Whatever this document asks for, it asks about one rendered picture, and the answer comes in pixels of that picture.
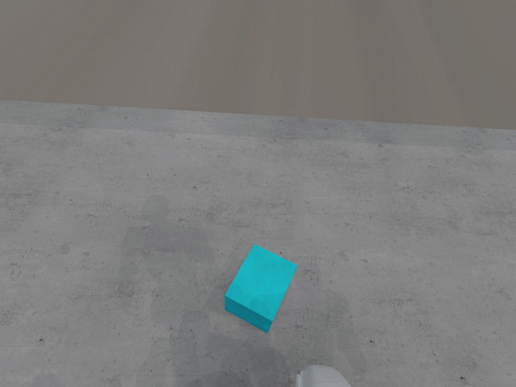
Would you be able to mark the robot right thigh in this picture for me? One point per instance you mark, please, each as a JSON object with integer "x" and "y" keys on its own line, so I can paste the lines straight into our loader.
{"x": 320, "y": 376}

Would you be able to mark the carton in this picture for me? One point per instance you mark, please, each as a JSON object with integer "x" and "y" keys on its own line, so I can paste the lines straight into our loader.
{"x": 258, "y": 289}

